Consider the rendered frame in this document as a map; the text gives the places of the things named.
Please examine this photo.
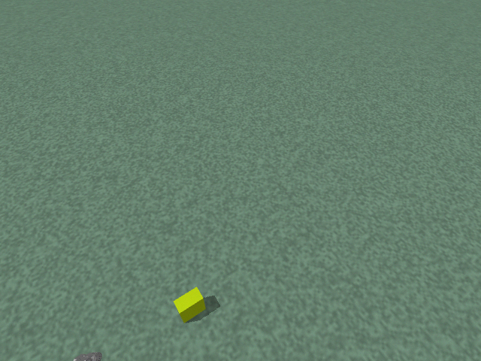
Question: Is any carton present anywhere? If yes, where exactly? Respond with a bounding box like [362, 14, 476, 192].
[174, 287, 206, 323]

